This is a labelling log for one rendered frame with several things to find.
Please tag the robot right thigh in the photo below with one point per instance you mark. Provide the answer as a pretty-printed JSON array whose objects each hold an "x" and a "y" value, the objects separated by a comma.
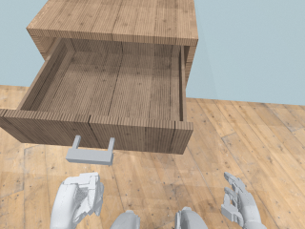
[{"x": 188, "y": 219}]

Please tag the right robot hand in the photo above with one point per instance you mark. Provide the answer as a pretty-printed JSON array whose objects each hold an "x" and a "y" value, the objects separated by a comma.
[{"x": 243, "y": 208}]

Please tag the robot thigh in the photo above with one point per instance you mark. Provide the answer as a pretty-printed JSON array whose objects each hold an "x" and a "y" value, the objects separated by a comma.
[
  {"x": 188, "y": 219},
  {"x": 126, "y": 220}
]

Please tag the handle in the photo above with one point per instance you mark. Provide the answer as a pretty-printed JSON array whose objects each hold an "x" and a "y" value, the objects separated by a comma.
[{"x": 86, "y": 156}]

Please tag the cabinet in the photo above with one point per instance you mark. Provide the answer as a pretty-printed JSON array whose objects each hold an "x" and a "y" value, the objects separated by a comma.
[{"x": 168, "y": 22}]

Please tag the robot left thigh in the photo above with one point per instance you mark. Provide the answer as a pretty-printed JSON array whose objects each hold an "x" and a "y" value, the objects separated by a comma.
[{"x": 126, "y": 220}]

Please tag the left robot hand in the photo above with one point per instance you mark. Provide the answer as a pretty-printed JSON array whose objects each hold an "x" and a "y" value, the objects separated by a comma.
[{"x": 85, "y": 190}]

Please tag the drawer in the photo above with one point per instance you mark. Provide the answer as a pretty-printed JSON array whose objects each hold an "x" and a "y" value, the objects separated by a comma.
[{"x": 131, "y": 91}]

